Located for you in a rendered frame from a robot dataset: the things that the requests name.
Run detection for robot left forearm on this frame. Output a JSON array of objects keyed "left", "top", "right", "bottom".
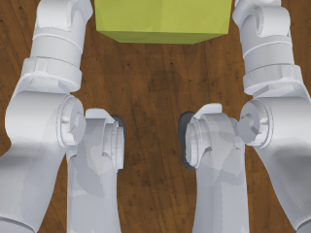
[{"left": 5, "top": 0, "right": 93, "bottom": 137}]

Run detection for robot right thigh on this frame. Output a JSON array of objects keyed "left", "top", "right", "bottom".
[{"left": 185, "top": 113, "right": 250, "bottom": 233}]

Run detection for right robot shin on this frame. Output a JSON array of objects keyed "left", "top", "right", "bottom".
[{"left": 186, "top": 103, "right": 245, "bottom": 167}]

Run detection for robot right upper arm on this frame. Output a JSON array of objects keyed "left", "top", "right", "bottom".
[{"left": 237, "top": 96, "right": 311, "bottom": 233}]

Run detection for robot right forearm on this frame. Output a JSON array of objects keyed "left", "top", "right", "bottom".
[{"left": 232, "top": 0, "right": 311, "bottom": 103}]

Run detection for carton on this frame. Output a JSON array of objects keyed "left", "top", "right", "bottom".
[{"left": 94, "top": 0, "right": 232, "bottom": 45}]

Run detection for robot left upper arm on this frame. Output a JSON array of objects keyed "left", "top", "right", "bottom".
[{"left": 0, "top": 90, "right": 86, "bottom": 233}]

